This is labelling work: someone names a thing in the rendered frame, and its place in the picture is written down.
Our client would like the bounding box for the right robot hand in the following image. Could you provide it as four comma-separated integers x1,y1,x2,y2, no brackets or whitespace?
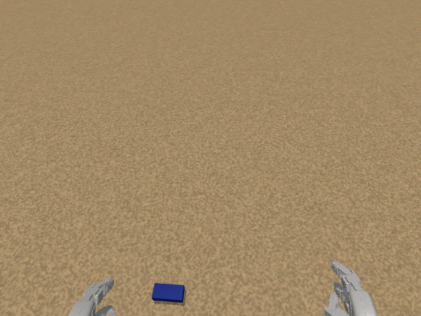
324,260,378,316

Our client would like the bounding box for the left robot hand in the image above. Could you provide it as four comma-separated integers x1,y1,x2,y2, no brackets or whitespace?
68,278,116,316

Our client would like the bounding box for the small box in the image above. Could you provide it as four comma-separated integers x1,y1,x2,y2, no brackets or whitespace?
152,283,185,303

